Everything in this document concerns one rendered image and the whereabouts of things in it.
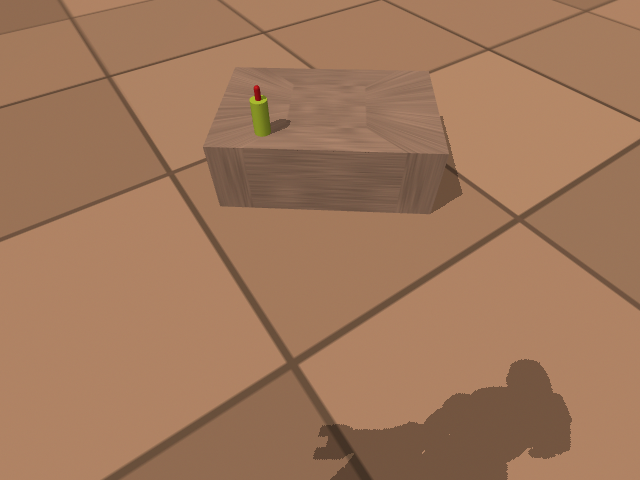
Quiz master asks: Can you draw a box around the bottle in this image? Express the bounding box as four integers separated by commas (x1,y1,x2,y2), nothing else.
249,85,271,137

